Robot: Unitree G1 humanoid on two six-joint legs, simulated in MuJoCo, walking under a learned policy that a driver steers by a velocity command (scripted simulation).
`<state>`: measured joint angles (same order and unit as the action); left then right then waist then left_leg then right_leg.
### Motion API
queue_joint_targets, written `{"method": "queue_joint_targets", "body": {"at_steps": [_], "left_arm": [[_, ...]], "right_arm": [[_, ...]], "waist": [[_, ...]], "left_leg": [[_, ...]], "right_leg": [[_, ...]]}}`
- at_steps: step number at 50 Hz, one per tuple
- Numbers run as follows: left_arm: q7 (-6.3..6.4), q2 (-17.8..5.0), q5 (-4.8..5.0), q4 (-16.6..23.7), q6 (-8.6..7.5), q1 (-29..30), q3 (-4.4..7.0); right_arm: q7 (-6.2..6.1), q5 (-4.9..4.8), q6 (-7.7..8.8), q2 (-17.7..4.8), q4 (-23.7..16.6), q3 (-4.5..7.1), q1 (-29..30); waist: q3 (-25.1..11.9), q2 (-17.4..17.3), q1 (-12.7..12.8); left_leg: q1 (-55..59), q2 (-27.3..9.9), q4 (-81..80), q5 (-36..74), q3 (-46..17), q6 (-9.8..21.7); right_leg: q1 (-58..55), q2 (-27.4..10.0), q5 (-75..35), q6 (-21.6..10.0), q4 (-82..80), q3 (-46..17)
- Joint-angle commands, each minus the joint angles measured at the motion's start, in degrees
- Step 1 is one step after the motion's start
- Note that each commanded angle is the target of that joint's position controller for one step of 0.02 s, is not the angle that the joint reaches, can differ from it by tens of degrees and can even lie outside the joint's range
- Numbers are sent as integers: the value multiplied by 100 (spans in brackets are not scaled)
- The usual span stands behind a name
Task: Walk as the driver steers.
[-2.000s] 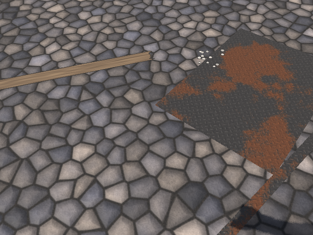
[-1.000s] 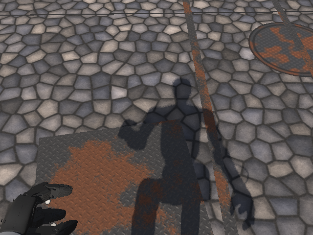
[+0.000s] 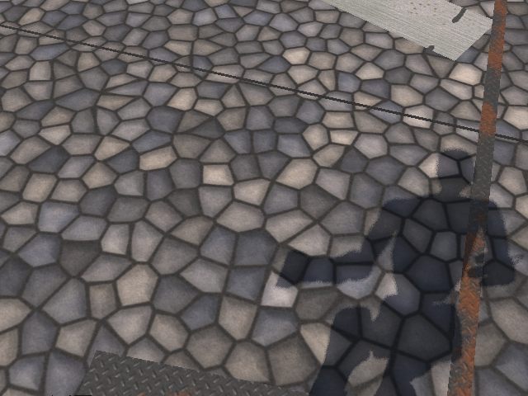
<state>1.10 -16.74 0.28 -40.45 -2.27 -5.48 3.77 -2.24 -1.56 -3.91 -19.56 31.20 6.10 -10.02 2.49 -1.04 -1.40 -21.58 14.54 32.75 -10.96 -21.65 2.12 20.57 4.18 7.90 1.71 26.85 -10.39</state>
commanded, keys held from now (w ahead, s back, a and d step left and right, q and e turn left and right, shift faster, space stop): q+shift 0.82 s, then w+q+shift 0.18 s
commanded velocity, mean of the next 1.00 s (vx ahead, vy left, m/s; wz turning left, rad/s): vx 0.06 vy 0.00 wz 0.98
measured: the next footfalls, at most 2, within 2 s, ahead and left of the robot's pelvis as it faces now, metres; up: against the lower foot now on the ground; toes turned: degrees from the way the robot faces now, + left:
left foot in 0.48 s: +0.00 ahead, +0.12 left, +0.00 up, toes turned +33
right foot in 0.92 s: +0.19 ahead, +0.00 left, +0.00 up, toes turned +62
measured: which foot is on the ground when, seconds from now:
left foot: up 0.00-0.46, down 0.48-0.92, up 0.94-1.00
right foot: down 0.00-0.48, up 0.50-0.90, down 0.92-1.00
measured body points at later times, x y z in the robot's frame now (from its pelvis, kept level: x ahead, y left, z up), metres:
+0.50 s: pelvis +0.01 +0.00 +0.00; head +0.05 +0.04 +0.44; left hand +0.00 +0.33 -0.11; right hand +0.31 -0.16 -0.07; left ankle -0.03 +0.10 -0.73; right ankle +0.07 -0.14 -0.73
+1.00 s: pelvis +0.07 +0.03 +0.00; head +0.08 +0.04 +0.45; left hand -0.10 +0.30 -0.08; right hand +0.41 +0.04 -0.07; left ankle -0.04 +0.10 -0.68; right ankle +0.17 -0.03 -0.73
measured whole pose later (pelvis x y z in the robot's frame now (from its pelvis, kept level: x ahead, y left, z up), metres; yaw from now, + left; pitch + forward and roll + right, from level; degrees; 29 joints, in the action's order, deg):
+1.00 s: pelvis +0.07 +0.03 +0.00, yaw +58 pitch +3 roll -1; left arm 0.1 -17.4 -0.1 -40.0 -3.5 -11.9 5.4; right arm -1.0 -1.8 -1.5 -18.6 32.3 4.4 -10.4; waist -2.2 -1.7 1.1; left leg -28.7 5.6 55.6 -25.1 -10.0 1.9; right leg 17.2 3.2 15.6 -1.4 30.1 -2.9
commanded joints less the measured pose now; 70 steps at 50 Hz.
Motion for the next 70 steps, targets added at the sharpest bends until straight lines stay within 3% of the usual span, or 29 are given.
{"method": "queue_joint_targets", "body": {"at_steps": [1, 2, 3, 5, 7, 13, 18, 23, 24, 25, 26, 27, 29, 32, 41, 44, 45, 46, 47, 48, 50, 52, 53, 55, 57, 66, 68, 69, 70], "left_arm": [[19, -1185, -262, 456, 10, 102, 323], [37, -889, -300, 544, 2, 114, 311], [88, -611, -222, 646, 28, 342, 233], [190, -476, -91, 735, 127, 469, 161], [248, -521, -144, 711, 194, 342, 131], [217, -817, -191, 542, 275, -116, 259], [75, -989, -109, 475, 245, 96, 372], [-63, -952, 158, 308, 168, 50, 441], [-101, -716, 143, 157, 170, -272, 397], [-131, -435, -87, 368, 164, -260, 317], [-61, -378, -219, 773, 125, 273, 261], [-12, -683, -143, 792, 123, 659, 330], [88, -707, -97, 694, 95, 558, 351], [74, -691, -137, 563, 91, 212, 357], [-55, -526, -23, 565, 56, 380, 240], [-140, -647, 150, 487, -54, 1, 317], [-140, -677, 205, 383, -94, -357, 374], [-96, -928, 190, 281, -118, -925, 474], [-82, -1338, 6, 266, -134, -1362, 514], [-132, -1466, -205, 338, -247, -983, 544], [-9, -894, -20, 534, -265, -462, 377], [70, -815, 40, 506, -231, -633, 294], [-16, -910, -311, 305, -122, -1013, 234], [-106, -1040, -267, 271, -133, -1022, 278], [-135, -992, -226, 210, -192, -1175, 252], [-57, -922, -249, -532, -245, -2377, 153], [-46, -1101, -159, -795, -174, -2463, 135], [-64, -1247, -124, -904, -163, -2443, 134], [-87, -1295, -63, -860, -180, -2134, 108]], "right_arm": [[80, -69, 69, -356, -505, 76, -398], [135, 19, 151, -941, -441, 226, -333], [155, -7, 135, -1108, -283, 283, -377], [118, 21, 21, -862, -93, 224, -537], [145, -25, 11, -619, -183, 121, -412], [164, -9, 72, -354, -437, 2, 137], [251, 21, 12, -275, -374, -8, 156], [353, -16, -140, -360, -237, 149, -160], [282, 4, -125, -617, -62, 279, -622], [171, 5, -63, -1486, -80, 511, -1005], [211, 252, 137, -1697, -305, 474, -661], [279, 275, 292, -1329, -291, 401, -599], [188, 64, 361, -1001, -209, 283, -181], [53, 69, 261, -836, -332, 182, 273], [7, 31, 148, -992, -316, 244, 277], [73, -33, 176, -885, -337, 170, 336], [89, -30, 203, -786, -363, 112, 456], [96, -17, 240, -443, -347, -4, 344], [102, -63, 289, -17, -474, -132, 196], [125, -87, 414, -314, -716, -102, 438], [136, 45, 431, -836, -461, 50, 306], [184, 81, 434, -645, -416, 14, 204], [547, 723, 259, -589, -460, -61, 661], [764, 482, 160, -380, -388, -110, 396], [787, 391, 138, -436, -294, -95, 355], [909, 446, 375, -146, -368, -334, 1673], [805, 489, 424, -135, -236, -347, 1256], [701, 474, 478, -258, 23, -259, 309], [599, 474, 567, -447, 504, -135, -1241]], "waist": [[-1151, 1638, -253], [-1012, 1488, -123], [-832, 1070, -128], [-541, 632, -72], [-348, 671, 35], [-639, 954, 407], [-708, 1010, 297], [-824, 891, -39], [-889, 330, -175], [-779, -1554, -122], [-1241, -1893, -118], [-1288, -1105, -364], [-900, -577, -3], [-1003, -617, 281], [-931, -924, 103], [-933, -989, 237], [-790, -919, 493], [-908, -362, 703], [-1037, 933, 622], [-350, 1528, 387], [-32, 1037, 297], [-15, 825, 331], [181, 80, 433], [142, 612, 291], [116, 809, 313], [831, 889, 808], [537, 1009, 455], [-14, 1017, -88], [-790, 823, -977]], "left_leg": [[-1044, -112, 1865, -2742, 615, -163], [-1422, -676, 2919, -2305, 772, -450], [-1480, -886, 3313, -1868, 932, -542], [-1686, -1056, 4040, -1275, 1220, -665], [-1842, -1283, 4167, -1020, 1688, -746], [-1894, -1951, 3026, -879, 2040, -965], [-839, -1999, 1827, -785, 2415, -704], [506, -1695, -140, -292, 2727, -111], [1449, -1615, -753, 465, 2382, 166], [2669, -2978, -918, 3301, 267, 817], [2531, -3648, -991, 3235, -1236, 1908], [2513, -3441, -1169, 2711, -751, 1830], [2123, -2889, -1158, 1990, -134, 1245], [1473, -2519, -1074, 2309, 163, 1063], [984, -2114, -779, 1276, -840, 876], [139, -1862, -1112, -2134, -1253, 842], [-571, -1701, -899, -2817, -1210, 741], [-1418, -1303, 198, -3288, -638, 441], [-2459, -588, 1921, -2873, 647, 179], [-3274, -1187, 2804, -1943, 816, 76], [-3248, -1664, 3545, -1038, 1301, -168], [-3208, -1818, 4174, -573, 1597, -284], [-2902, -1601, 4287, -151, 1683, -266], [-2862, -1581, 4373, 238, 1679, -293], [-2947, -1628, 4315, 489, 1709, -345], [-2188, -1660, 1082, -373, 2504, 212], [-873, -1261, 471, -1116, 3029, 512], [410, -895, 387, -1154, 3161, 634], [2455, -939, -57, -519, 2820, 707]], "right_leg": [[-1715, -2354, -1409, -1389, -907, -1940], [-1499, -2643, -1231, -1680, -957, -2192], [-1387, -2301, -868, -1503, -845, -1507], [-1229, -1784, -456, -1182, -775, -652], [-1131, -1624, -783, -1223, -910, -91], [-1938, -1998, -1289, -1504, -972, 566], [-1543, -2195, -1274, -1362, -918, 1291], [-1418, -2332, -1093, -740, 51, 1842], [-772, -1987, -560, -362, 925, 2163], [1226, -1228, 2323, 204, 2914, 2552], [2366, -576, 3176, 399, 4077, 1330], [2494, -625, 2820, 287, 4486, 819], [2507, -719, 1826, 92, 4142, 573], [1795, -466, 1139, 175, 3712, 583], [781, 90, 933, 233, 1424, 281], [-487, 1, 875, 31, 498, 366], [-1331, -125, 749, -72, 60, 383], [-2343, -891, 1454, -317, -407, -251], [-2954, -2159, 3440, -860, -1208, -2195], [-2258, -2768, 4434, -1288, -1750, -3562], [-1845, -2328, 3791, -1045, -1710, -2250], [-1662, -1971, 3141, -769, -1706, -1221], [-949, -1954, 3079, -766, -1914, -758], [-955, -1829, 2739, -615, -1946, -82], [-1171, -1903, 2528, -587, -1984, 340], [-2142, -2226, 641, -843, -2515, 1594], [-2192, -2203, -2709, -910, -1729, 1798], [-2019, -2221, -4912, -956, -512, 1858], [-1113, -1931, -4995, -861, 1208, 2009]]}}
